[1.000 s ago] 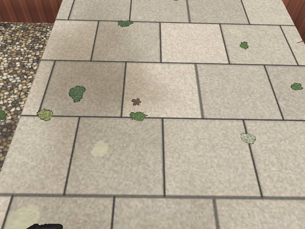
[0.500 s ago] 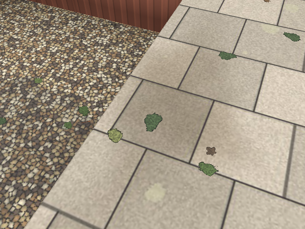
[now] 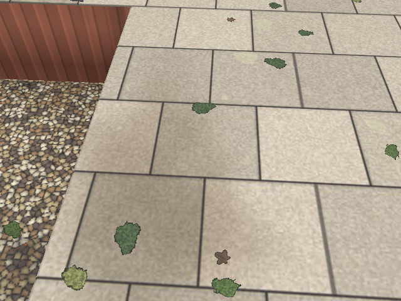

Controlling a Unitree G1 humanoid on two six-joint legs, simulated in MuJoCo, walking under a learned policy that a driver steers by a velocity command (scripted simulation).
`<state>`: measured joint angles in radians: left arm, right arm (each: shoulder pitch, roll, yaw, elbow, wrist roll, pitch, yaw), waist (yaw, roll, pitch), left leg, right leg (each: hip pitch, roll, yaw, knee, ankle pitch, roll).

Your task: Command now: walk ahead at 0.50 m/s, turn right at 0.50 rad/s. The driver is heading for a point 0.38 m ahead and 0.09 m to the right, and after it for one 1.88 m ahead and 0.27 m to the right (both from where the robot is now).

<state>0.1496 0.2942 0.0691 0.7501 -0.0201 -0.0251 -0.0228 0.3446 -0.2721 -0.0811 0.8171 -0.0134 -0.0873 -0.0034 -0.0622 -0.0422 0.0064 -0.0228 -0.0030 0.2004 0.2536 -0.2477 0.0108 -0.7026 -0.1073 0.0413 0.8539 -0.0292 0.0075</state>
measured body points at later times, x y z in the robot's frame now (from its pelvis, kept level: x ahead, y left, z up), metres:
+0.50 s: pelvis +0.27 -0.07 +0.00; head +0.30 -0.10 +0.45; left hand +0.42 +0.19 -0.10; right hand +0.41 -0.38 -0.08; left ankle +0.49 +0.06 -0.68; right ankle +0.22 -0.14 -0.74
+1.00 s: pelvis +0.56 -0.10 +0.00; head +0.60 -0.10 +0.45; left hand +0.83 +0.08 -0.08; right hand +0.52 -0.38 -0.11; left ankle +0.54 -0.01 -0.74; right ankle +0.67 -0.31 -0.69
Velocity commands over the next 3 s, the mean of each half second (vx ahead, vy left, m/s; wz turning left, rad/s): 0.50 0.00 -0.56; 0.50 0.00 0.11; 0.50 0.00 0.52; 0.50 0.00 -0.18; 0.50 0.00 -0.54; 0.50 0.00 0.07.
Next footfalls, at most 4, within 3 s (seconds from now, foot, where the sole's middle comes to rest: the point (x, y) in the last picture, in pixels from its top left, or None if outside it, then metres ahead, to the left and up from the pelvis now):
0.18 right None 0.26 -0.15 -0.78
0.66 left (205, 277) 0.58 -0.02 -0.78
1.14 right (271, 221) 0.78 -0.29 -0.78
1.64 left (189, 168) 1.05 0.01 -0.78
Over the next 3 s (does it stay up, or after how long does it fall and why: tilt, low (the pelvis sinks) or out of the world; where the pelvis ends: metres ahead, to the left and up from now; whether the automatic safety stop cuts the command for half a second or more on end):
stays up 1.64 -0.22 0.00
